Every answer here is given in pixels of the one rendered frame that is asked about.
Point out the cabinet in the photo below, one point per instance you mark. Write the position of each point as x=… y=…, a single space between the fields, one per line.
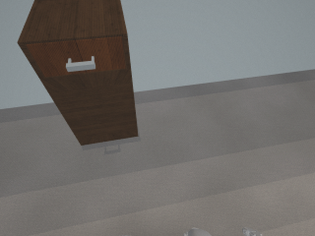
x=98 y=106

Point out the handle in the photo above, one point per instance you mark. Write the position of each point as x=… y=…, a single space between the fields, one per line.
x=80 y=66

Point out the drawer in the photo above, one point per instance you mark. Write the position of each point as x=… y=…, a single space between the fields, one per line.
x=52 y=57

